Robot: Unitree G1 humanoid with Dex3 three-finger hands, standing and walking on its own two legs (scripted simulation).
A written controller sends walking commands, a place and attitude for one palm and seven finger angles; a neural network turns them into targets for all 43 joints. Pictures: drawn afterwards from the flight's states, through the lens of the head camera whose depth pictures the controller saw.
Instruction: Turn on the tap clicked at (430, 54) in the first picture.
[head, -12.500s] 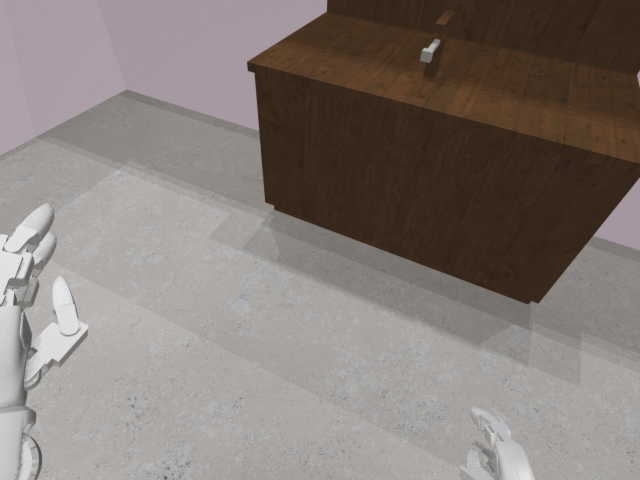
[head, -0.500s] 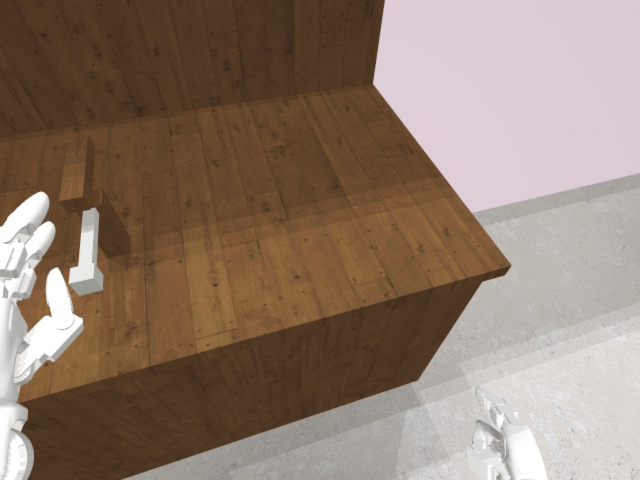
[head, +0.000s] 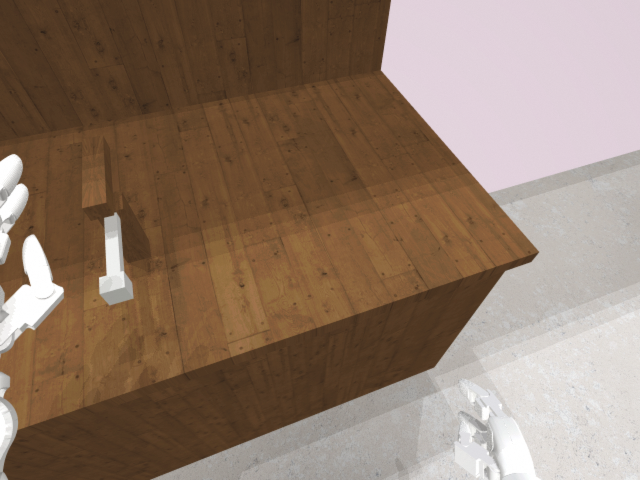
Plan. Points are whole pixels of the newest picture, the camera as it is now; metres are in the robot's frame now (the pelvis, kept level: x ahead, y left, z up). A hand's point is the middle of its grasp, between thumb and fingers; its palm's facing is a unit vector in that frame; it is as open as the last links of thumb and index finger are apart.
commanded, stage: come to a stop and stand still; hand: left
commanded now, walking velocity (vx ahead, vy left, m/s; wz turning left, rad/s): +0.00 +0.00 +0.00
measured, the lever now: (116, 288) +0.31 +0.27 +0.06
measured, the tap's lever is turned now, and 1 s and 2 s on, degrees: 0 0 0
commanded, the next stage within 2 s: look again from close up in 0.38 s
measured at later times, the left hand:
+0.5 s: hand (48, 318) +0.22 +0.26 +0.16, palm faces +0.39 -0.84 -0.38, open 7.4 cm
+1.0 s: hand (78, 339) +0.21 +0.23 +0.16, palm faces +0.38 -0.85 -0.36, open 7.4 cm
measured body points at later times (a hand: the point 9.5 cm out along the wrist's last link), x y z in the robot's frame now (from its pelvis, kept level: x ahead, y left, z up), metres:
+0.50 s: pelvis +0.01 +0.00 +0.00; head +0.03 +0.02 +0.45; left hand +0.20 +0.30 +0.18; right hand +0.21 -0.20 -0.07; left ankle -0.01 +0.06 -0.74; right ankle +0.04 -0.13 -0.74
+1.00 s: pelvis +0.00 -0.02 +0.00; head +0.01 -0.01 +0.45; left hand +0.18 +0.27 +0.18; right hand +0.18 -0.24 -0.07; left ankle -0.01 +0.06 -0.74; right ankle +0.04 -0.13 -0.74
